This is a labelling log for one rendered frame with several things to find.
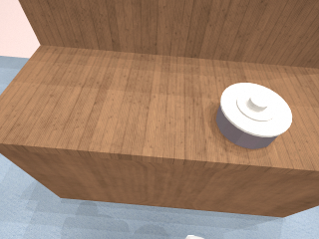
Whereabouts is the lid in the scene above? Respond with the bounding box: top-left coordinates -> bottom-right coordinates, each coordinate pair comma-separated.
220,83 -> 292,137

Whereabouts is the knob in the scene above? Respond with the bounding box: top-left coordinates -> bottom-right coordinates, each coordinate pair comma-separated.
248,93 -> 270,111

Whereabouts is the pot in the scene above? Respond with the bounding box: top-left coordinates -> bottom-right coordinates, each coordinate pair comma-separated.
215,105 -> 278,149

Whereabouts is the table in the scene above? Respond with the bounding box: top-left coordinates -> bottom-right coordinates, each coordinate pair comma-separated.
0,0 -> 319,218

